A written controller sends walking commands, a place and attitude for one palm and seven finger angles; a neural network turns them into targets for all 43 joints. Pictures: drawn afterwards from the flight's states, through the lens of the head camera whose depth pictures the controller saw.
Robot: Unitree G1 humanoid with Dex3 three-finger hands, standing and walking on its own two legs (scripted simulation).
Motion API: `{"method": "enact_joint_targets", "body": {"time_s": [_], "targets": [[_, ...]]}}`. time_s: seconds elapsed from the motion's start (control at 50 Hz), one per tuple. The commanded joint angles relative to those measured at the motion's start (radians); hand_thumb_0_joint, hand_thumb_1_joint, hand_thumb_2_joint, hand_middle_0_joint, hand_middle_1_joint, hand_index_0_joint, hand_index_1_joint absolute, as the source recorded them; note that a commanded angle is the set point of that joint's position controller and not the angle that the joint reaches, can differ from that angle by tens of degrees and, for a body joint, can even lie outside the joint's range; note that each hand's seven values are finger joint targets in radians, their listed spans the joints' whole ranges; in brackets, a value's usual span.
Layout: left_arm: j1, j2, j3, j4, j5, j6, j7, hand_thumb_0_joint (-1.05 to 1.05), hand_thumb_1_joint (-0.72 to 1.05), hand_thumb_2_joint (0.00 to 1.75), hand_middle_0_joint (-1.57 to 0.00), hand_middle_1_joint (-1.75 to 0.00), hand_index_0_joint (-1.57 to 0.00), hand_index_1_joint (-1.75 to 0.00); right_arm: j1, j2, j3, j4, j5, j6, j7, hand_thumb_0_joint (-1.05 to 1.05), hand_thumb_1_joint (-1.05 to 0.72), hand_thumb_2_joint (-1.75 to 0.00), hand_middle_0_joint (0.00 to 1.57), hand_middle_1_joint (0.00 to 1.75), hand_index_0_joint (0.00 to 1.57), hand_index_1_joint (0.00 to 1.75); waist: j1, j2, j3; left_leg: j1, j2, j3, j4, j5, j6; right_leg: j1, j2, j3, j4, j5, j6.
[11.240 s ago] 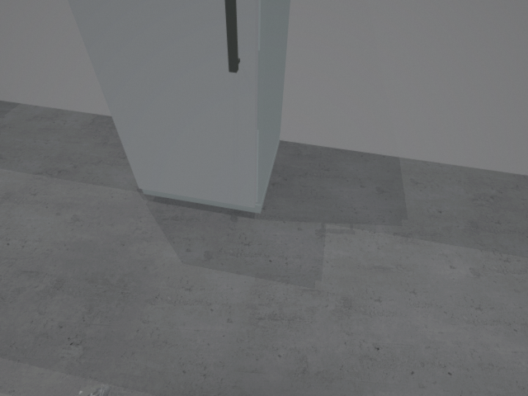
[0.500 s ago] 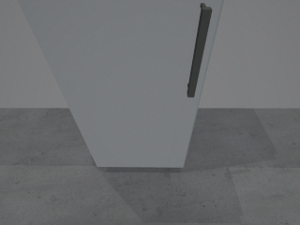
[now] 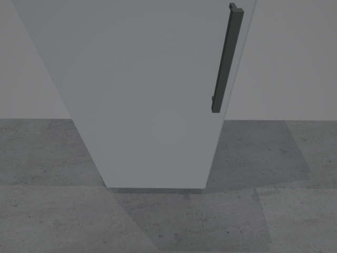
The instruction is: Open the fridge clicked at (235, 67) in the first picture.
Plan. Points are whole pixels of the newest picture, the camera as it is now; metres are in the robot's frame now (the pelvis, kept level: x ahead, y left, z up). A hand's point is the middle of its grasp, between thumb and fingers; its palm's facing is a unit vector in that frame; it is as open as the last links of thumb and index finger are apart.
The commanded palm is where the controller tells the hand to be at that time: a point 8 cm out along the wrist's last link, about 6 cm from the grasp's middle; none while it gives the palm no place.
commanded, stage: look again from close up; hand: right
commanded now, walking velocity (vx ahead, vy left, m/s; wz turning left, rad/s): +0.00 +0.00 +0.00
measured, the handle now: (222, 65) +0.57 -0.13 +0.17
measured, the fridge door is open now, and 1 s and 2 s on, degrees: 0 0 0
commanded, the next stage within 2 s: none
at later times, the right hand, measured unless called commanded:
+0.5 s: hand out of the picture +0.02 -0.19 -0.17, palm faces +0.00 +0.98 -0.22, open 7.4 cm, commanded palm none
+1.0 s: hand out of the picture +0.01 -0.18 -0.18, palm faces +0.01 +0.98 -0.20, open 7.4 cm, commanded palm none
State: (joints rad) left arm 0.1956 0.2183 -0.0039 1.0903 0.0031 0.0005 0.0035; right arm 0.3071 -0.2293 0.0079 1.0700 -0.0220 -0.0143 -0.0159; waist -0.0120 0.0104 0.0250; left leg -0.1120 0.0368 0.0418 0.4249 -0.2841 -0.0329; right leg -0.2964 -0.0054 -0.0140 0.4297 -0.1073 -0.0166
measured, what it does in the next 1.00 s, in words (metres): stands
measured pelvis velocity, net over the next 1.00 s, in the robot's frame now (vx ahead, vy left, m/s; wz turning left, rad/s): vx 0.02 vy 0.01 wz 0.00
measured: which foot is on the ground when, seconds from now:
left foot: down 0.00-1.00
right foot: down 0.00-1.00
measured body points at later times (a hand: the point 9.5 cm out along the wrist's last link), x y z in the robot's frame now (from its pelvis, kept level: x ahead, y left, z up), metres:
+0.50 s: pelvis +0.01 +0.01 +0.00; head +0.02 +0.00 +0.45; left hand +0.05 +0.26 -0.15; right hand +0.02 -0.24 -0.16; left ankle -0.03 +0.14 -0.74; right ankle +0.08 -0.11 -0.74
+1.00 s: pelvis +0.02 +0.01 +0.00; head +0.03 +0.00 +0.45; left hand +0.05 +0.25 -0.15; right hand +0.01 -0.23 -0.16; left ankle -0.03 +0.14 -0.74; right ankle +0.08 -0.11 -0.74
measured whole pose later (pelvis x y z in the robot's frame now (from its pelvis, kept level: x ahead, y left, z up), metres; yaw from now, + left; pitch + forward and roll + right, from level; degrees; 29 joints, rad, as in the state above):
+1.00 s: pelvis +0.02 +0.01 +0.00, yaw +0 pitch -1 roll +0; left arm 0.21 0.19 -0.01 1.12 0.00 0.00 0.02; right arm 0.31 -0.20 0.01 1.09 -0.02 -0.01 -0.02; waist -0.01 0.02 0.03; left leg -0.07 0.03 0.04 0.40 -0.30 -0.02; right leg -0.27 -0.01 -0.01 0.43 -0.14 0.00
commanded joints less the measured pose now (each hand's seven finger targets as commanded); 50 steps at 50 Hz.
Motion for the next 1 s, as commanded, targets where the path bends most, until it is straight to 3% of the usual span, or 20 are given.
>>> {"method": "enact_joint_targets", "body": {"time_s": [0.0,0.22,0.46,0.64,0.98], "targets": [[0.010,0.157,0.032,-0.047,0.002,-0.022,0.010,0.00,0.90,0.90,-0.20,-0.30,-0.20,-0.30,0.059,-0.130,-0.028,-0.028,0.003,-0.009,-0.012,0.00,-0.90,-0.90,0.20,0.30,0.20,0.30,0.005,-0.012,0.018,-0.105,0.071,-0.066,-0.103,0.009,0.056,0.089,-0.101,0.121,-0.099,-0.055,-0.014],[0.007,0.147,0.028,-0.037,0.004,-0.021,0.011,0.00,0.90,0.90,-0.20,-0.30,-0.20,-0.30,0.051,-0.125,-0.028,-0.023,0.004,-0.007,-0.010,0.00,-0.90,-0.90,0.20,0.30,0.20,0.30,0.003,-0.014,0.027,-0.099,0.073,-0.062,-0.113,0.002,0.055,0.091,-0.095,0.112,-0.098,-0.050,-0.010],[0.015,0.135,0.022,-0.023,0.002,-0.025,0.015,0.00,0.90,0.90,-0.20,-0.30,-0.20,-0.30,0.053,-0.116,-0.026,-0.018,0.006,-0.010,-0.013,0.00,-0.90,-0.90,0.20,0.30,0.20,0.30,0.001,0.005,0.005,-0.064,0.081,-0.059,-0.117,0.087,0.052,0.118,-0.098,0.093,-0.060,0.082,-0.012],[0.020,0.121,0.020,-0.017,0.002,-0.020,0.016,0.00,0.90,0.90,-0.20,-0.30,-0.20,-0.30,0.062,-0.105,-0.022,-0.009,0.006,-0.007,-0.014,0.00,-0.90,-0.90,0.20,0.30,0.20,0.30,-0.001,-0.001,0.045,-0.087,0.075,-0.062,-0.131,0.040,0.051,0.104,-0.095,0.092,-0.071,0.028,-0.008],[0.037,0.108,0.021,-0.013,0.003,-0.024,0.020,0.00,0.90,0.90,-0.20,-0.30,-0.20,-0.30,0.080,-0.084,-0.023,0.000,0.007,-0.006,-0.014,0.00,-0.90,-0.90,0.20,0.30,0.20,0.30,0.000,-0.002,0.031,-0.080,0.074,-0.053,-0.119,0.041,0.048,0.108,-0.093,0.094,-0.068,0.035,-0.008]]}}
